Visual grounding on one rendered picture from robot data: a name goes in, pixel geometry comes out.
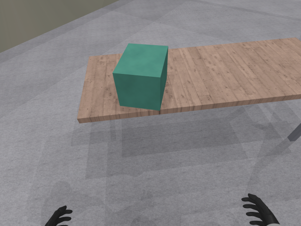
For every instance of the carton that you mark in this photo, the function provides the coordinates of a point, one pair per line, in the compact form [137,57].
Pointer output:
[140,76]

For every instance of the robot left hand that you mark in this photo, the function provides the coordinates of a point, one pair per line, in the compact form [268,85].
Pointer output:
[54,220]

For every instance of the table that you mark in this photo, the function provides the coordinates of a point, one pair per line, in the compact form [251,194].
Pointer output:
[203,77]

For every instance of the robot right hand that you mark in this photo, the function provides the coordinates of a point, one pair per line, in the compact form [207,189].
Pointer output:
[264,213]

